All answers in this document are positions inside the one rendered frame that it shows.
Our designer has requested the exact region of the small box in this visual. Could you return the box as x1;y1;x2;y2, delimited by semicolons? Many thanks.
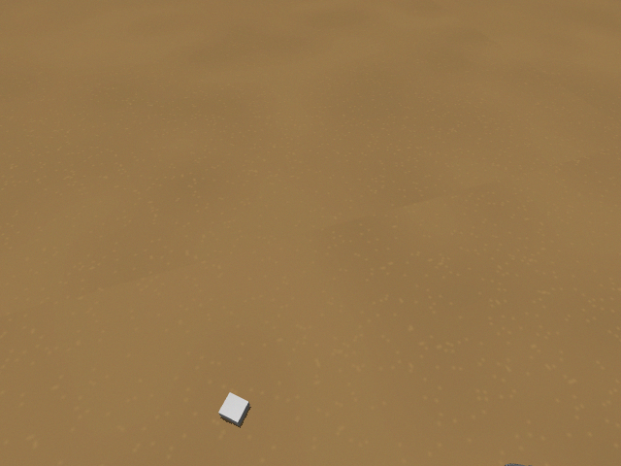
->
218;392;250;426

